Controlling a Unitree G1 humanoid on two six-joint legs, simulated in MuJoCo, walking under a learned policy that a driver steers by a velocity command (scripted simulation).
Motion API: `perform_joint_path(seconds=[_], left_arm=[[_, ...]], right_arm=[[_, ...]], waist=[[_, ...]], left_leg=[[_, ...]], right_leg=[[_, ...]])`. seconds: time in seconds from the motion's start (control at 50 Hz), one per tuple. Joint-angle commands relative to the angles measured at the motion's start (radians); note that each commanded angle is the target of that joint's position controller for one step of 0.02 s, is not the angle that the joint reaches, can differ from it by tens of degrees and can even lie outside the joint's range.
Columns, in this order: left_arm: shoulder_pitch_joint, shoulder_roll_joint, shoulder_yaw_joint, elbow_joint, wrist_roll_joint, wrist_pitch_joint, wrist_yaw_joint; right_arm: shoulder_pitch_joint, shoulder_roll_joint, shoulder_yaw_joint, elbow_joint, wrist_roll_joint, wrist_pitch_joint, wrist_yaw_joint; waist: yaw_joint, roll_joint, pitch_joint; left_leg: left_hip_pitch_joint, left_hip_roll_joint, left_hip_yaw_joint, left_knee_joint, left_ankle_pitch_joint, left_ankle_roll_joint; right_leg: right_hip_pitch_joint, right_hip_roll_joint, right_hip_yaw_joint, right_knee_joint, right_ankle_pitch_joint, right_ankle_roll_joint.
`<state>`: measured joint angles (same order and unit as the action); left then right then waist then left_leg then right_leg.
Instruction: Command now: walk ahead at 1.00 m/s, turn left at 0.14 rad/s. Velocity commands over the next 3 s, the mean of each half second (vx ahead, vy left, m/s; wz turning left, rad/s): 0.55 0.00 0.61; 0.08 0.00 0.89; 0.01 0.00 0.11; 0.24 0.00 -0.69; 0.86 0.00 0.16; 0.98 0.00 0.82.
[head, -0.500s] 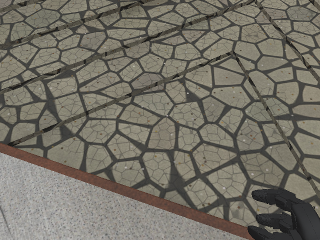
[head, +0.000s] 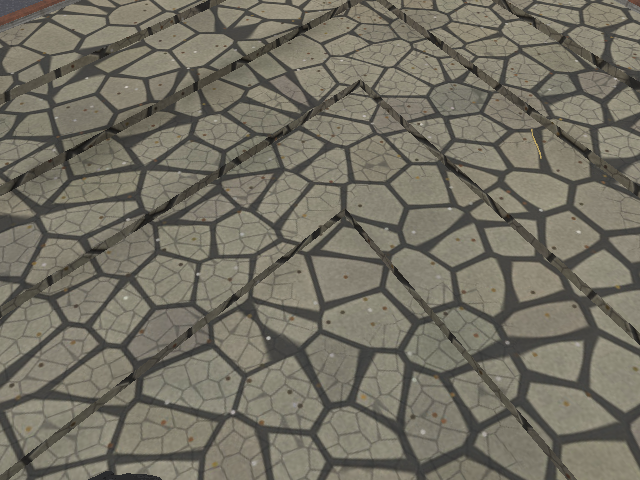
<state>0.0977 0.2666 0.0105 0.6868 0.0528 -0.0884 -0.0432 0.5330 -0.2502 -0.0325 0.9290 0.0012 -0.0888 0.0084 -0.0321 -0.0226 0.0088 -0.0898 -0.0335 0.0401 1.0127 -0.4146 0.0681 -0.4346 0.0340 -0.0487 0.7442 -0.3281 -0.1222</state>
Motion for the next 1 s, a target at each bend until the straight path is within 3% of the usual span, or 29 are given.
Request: perform_joint_path(seconds=[0.02, 0.06, 0.14, 0.16, 0.2, 0.22, 0.26, 0.3, 0.34, 0.36, 0.38, 0.4, 0.42, 0.44, 0.46, 0.5, 0.54, 0.58, 0.64, 0.7, 0.72, 0.74, 0.76, 0.78, 0.8, 0.82, 0.88, 0.94, 1.0], left_arm=[[0.44, 0.185, 0.081, 0.093, -0.012, -0.002, 0.013], [0.288, 0.112, 0.07, 0.08, -0.033, -0.03, 0.015], [0.261, 0.152, 0.076, 0.165, -0.034, -0.077, 0.028], [0.263, 0.09, 0.063, 0.175, -0.037, -0.1, 0.036], [0.244, 0.05, 0.051, 0.206, -0.055, -0.115, 0.039], [0.248, 0.014, 0.034, 0.166, -0.107, -0.083, 0.084], [0.261, 0.066, 0.028, 0.172, -0.077, -0.037, 0.109], [0.297, 0.078, 0.029, 0.161, -0.076, -0.014, 0.111], [0.232, 0.104, 0.036, 0.139, -0.108, -0.003, 0.114], [0.16, 0.097, 0.035, 0.13, -0.084, -0.005, 0.101], [0.159, 0.009, 0.022, 0.054, -0.019, -0.014, 0.089], [0.289, 0.014, 0.001, -0.06, -0.05, -0.045, 0.068], [0.302, 0.098, 0.01, -0.053, -0.055, -0.062, 0.06], [0.301, 0.153, 0.027, -0.067, -0.084, -0.045, 0.067], [0.32, 0.189, 0.047, -0.012, -0.07, -0.015, 0.088], [0.273, 0.203, 0.068, -0.006, -0.038, 0.033, 0.105], [0.114, 0.138, 0.057, -0.071, -0.018, 0.033, 0.115], [-0.031, 0.061, 0.039, -0.125, -0.031, 0.03, 0.106], [-0.126, 0.026, 0.038, -0.154, -0.056, 0.035, 0.084], [-0.065, 0.075, 0.067, -0.135, -0.058, 0.028, 0.077], [0.003, 0.086, 0.075, -0.112, -0.058, 0.021, 0.076], [0.052, 0.105, 0.08, -0.098, -0.043, 0.023, 0.079], [0.084, 0.13, 0.083, -0.127, -0.017, 0.042, 0.084], [0.075, 0.164, 0.096, -0.125, -0.009, 0.045, 0.077], [0.018, 0.1, 0.09, -0.15, -0.018, 0.046, 0.082], [-0.038, 0.064, 0.078, -0.162, -0.023, 0.058, 0.086], [-0.11, 0.103, 0.082, -0.17, -0.025, 0.078, 0.091], [-0.033, 0.127, 0.092, -0.13, -0.023, 0.081, 0.089], [-0.025, 0.158, 0.105, -0.115, -0.046, 0.083, 0.077]], right_arm=[[-0.082, -0.072, -0.009, -0.158, 0.008, -0.022, -0.029], [-0.168, -0.153, -0.04, -0.137, -0.03, 0.024, -0.017], [-0.241, -0.082, -0.037, -0.148, -0.07, 0.093, 0.028], [-0.341, -0.103, -0.048, -0.181, -0.051, 0.067, 0.029], [-0.315, 0.008, -0.017, -0.142, -0.024, 0.04, 0.062], [-0.338, 0.009, -0.017, -0.157, 0.027, 0.016, 0.075], [-0.351, -0.027, -0.024, -0.193, 0.04, 0.026, 0.096], [-0.334, -0.095, -0.049, -0.2, 0.014, 0.041, 0.104], [-0.027, -0.132, -0.079, -0.099, -0.001, 0.051, 0.099], [0.118, -0.142, -0.078, -0.052, -0.005, 0.047, 0.08], [0.107, -0.209, -0.065, -0.036, -0.045, 0.029, 0.068], [0.079, -0.252, -0.078, -0.123, -0.056, 0.002, 0.04], [-0.068, -0.308, -0.107, -0.213, -0.044, 0.016, 0.024], [-0.256, -0.344, -0.118, -0.27, -0.031, 0.034, -0.005], [-0.38, -0.263, -0.092, -0.313, -0.02, 0.054, -0.012], [-0.381, -0.187, -0.061, -0.328, -0.008, 0.06, -0.009], [-0.297, -0.202, -0.068, -0.291, 0.021, 0.065, -0.038], [-0.272, -0.21, -0.079, -0.272, 0.06, 0.094, -0.081], [-0.293, -0.203, -0.091, -0.298, 0.053, 0.137, -0.104], [-0.335, -0.14, -0.086, -0.349, 0.034, 0.138, -0.078], [-0.376, -0.119, -0.081, -0.371, 0.036, 0.133, -0.067], [-0.313, -0.038, -0.058, -0.367, 0.03, 0.13, -0.057], [-0.22, -0.032, -0.054, -0.364, 0.017, 0.123, -0.053], [-0.17, -0.144, -0.072, -0.395, 0.024, 0.109, -0.027], [-0.219, -0.225, -0.094, -0.36, 0.024, 0.115, -0.025], [-0.252, -0.242, -0.102, -0.348, 0.025, 0.133, -0.03], [-0.25, -0.172, -0.08, -0.353, 0.017, 0.163, -0.031], [-0.303, -0.109, -0.051, -0.372, 0.015, 0.149, -0.033], [-0.317, -0.11, -0.041, -0.371, 0.005, 0.138, -0.023]], waist=[[0.127, -0.131, -0.123], [0.041, 0.039, 0.087], [-0.01, -0.004, 0.219], [0.002, 0.049, 0.223], [-0.026, 0.025, 0.071], [0.024, 0.065, 0.011], [0.002, -0.045, 0.006], [-0.007, 0.011, -0.019], [-0.156, 0.065, -0.011], [-0.242, 0.156, 0.022], [-0.137, 0.313, 0.039], [-0.046, 0.363, -0.205], [-0.032, 0.181, -0.327], [0.066, 0.1, -0.357], [0.127, -0.146, -0.317], [0.129, -0.235, -0.199], [0.075, -0.121, -0.206], [0.037, -0.016, -0.227], [0.015, 0.076, -0.179], [0.046, 0.183, -0.128], [0.087, 0.165, -0.126], [0.063, 0.027, -0.198], [0.024, -0.155, -0.259], [-0.024, -0.318, -0.349], [0.009, -0.205, -0.26], [0.007, -0.118, -0.188], [-0.022, -0.061, -0.082], [0.018, -0.101, -0.126], [0.028, -0.137, -0.17]], left_leg=[[-0.822, 0.009, -0.165, 0.578, -0.035, 0.044], [-0.752, 0.1, -0.167, 0.386, 0.073, 0.01], [-0.576, 0.11, -0.069, 0.094, 0.314, -0.004], [-0.621, 0.103, -0.074, -0.111, 0.5, 0.01], [-0.101, 0.021, 0.053, -0.329, 1.165, 0.022], [-0.093, -0.003, -0.002, -0.351, 1.187, 0.002], [-0.115, -0.017, 0.037, -0.423, 1.147, -0.023], [-0.088, -0.036, 0.095, -0.49, 1.089, -0.024], [0.029, 0.105, -0.048, -0.762, 1.193, 0.095], [0.179, 0.129, -0.084, -0.841, 1.236, 0.144], [0.318, 0.11, -0.069, -0.495, 1.646, 0.091], [0.624, 0.289, -0.489, -0.38, 1.47, 0.303], [0.633, 0.368, -0.644, -0.463, 1.359, 0.385], [0.492, 0.425, -0.767, -0.622, 0.974, 0.427], [0.219, 0.403, -0.794, -0.693, 0.807, 0.394], [-0.127, 0.363, -0.749, -0.661, 0.989, 0.361], [-0.235, 0.177, -0.557, -0.616, 0.964, 0.281], [-0.239, 0.028, -0.458, -0.561, 0.811, 0.156], [-0.248, -0.038, -0.475, -0.542, 0.607, 0.056], [-0.233, -0.018, -0.584, -0.491, 0.496, 0.043], [-0.28, -0.046, -0.572, -0.418, 0.384, 0.022], [-0.415, -0.129, -0.466, -0.202, -0.042, -0.02], [-0.588, -0.229, -0.313, 0.013, -0.352, -0.063], [-0.661, -0.125, -0.271, 0.218, -0.317, -0.096], [-0.669, -0.06, -0.222, 0.296, -0.197, -0.129], [-0.658, -0.035, -0.202, 0.329, -0.093, -0.142], [-0.546, 0.006, -0.092, 0.299, 0.056, -0.149], [-0.484, 0.031, -0.061, 0.116, 0.042, -0.139], [-0.36, 0.048, -0.059, -0.084, 0.02, -0.111]], right_leg=[[0.728, -0.395, 0.58, -0.264, 0.401, -0.178], [0.356, -0.348, 0.534, -0.401, 0.041, -0.18], [0.088, -0.291, 0.227, -0.362, 0.456, -0.101], [0.106, -0.206, 0.098, -0.313, 0.344, -0.033], [-0.138, -0.071, -0.124, -0.22, -0.02, 0.056], [-0.097, -0.069, -0.147, -0.146, 0.03, 0.097], [0.015, -0.075, -0.171, 0.016, 0.083, 0.116], [0.112, -0.098, -0.157, 0.268, 0.231, 0.143], [0.085, -0.086, -0.143, 0.864, 0.077, 0.197], [-0.07, 0.022, -0.174, 1.16, -0.415, 0.193], [-0.382, 0.024, -0.097, 1.327, -0.606, 0.164], [-0.649, 0.019, 0.189, 1.182, -0.417, 0.147], [-0.691, -0.004, 0.23, 1.146, -0.302, 0.135], [-0.668, -0.028, 0.285, 0.992, -0.148, 0.177], [-0.519, -0.069, 0.268, 0.886, -0.063, 0.226], [-0.346, -0.1, 0.269, 0.66, -0.095, 0.292], [-0.217, -0.069, 0.247, 0.391, 0.025, 0.284], [-0.119, 0.006, 0.22, 0.153, 0.198, 0.261], [-0.046, 0.081, 0.192, -0.065, 0.264, 0.245], [0.052, 0.051, 0.254, -0.222, 0.238, 0.207], [0.177, 0.012, 0.254, -0.354, 0.344, 0.173], [0.413, -0.168, 0.365, -0.374, 0.494, 0.076], [0.575, -0.385, 0.568, -0.293, 0.818, -0.063], [0.555, -0.549, 0.789, -0.364, 0.671, -0.197], [0.464, -0.445, 0.683, -0.378, 0.493, -0.177], [0.359, -0.347, 0.516, -0.383, 0.348, -0.114], [0.117, -0.229, 0.285, -0.441, 0.308, -0.054], [0.162, -0.241, 0.243, -0.448, 0.347, -0.089], [0.184, -0.275, 0.229, -0.444, 0.314, -0.106]])
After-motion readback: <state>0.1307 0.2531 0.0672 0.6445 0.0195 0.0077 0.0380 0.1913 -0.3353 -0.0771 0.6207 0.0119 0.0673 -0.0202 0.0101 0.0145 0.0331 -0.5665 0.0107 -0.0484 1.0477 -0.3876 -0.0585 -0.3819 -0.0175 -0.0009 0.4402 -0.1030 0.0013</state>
